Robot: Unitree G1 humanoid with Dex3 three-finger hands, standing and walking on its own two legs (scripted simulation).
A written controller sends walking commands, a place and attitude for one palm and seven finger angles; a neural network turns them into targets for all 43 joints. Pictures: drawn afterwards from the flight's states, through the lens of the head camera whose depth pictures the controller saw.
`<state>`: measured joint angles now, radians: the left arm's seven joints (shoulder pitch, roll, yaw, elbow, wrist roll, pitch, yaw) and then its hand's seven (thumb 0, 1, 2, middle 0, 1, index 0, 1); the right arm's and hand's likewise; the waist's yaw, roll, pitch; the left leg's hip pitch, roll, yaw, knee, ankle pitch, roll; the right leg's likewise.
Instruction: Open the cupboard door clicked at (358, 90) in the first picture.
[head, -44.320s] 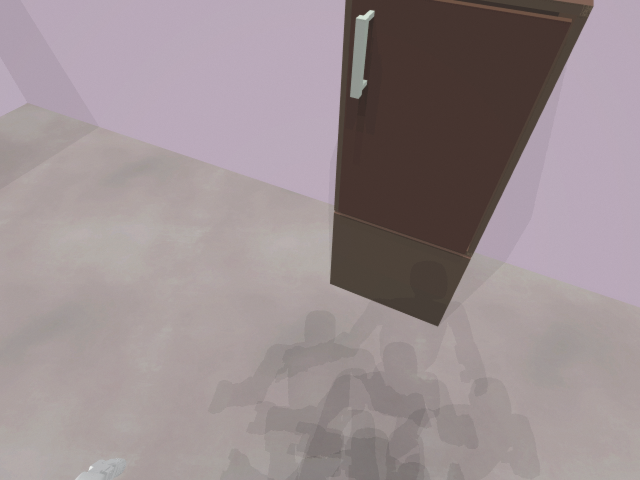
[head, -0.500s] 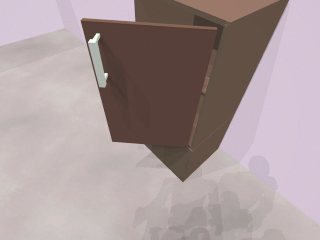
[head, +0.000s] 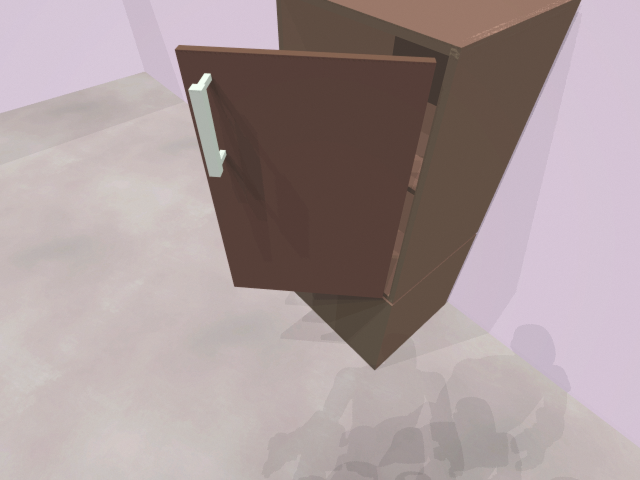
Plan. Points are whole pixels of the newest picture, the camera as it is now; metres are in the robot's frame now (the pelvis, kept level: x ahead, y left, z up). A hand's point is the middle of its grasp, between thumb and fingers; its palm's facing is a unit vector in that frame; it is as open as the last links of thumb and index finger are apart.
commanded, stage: look again from close up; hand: left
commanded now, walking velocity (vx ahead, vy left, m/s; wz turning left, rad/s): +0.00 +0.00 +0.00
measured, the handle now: (211, 127) +0.60 +0.21 +0.14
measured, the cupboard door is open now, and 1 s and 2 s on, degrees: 43 43 43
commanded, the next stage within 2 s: shuffle to correct the standing spot in 0.32 s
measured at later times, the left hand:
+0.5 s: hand out of the picture +0.03 +0.23 -0.16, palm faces +0.00 -0.96 -0.28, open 7.4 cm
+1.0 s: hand out of the picture +0.01 +0.19 -0.18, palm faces +0.02 -0.99 -0.13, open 7.4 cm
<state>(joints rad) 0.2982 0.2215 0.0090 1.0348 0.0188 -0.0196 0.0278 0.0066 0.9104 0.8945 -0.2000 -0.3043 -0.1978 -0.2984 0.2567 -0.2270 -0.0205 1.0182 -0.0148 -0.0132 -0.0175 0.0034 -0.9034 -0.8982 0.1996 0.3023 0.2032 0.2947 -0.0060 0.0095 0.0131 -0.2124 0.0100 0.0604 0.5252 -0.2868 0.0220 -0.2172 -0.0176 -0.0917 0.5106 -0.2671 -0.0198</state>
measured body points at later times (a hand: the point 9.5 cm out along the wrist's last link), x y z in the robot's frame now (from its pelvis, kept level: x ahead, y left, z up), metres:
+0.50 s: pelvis -0.03 +0.02 +0.01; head -0.05 +0.02 +0.46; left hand +0.03 +0.28 -0.14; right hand +0.03 -0.25 -0.13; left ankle +0.00 +0.10 -0.74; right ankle +0.01 -0.11 -0.74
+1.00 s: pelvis +0.03 +0.04 +0.00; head +0.03 +0.04 +0.45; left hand +0.01 +0.24 -0.17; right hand -0.06 -0.15 -0.16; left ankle +0.00 +0.10 -0.74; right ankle +0.04 -0.08 -0.74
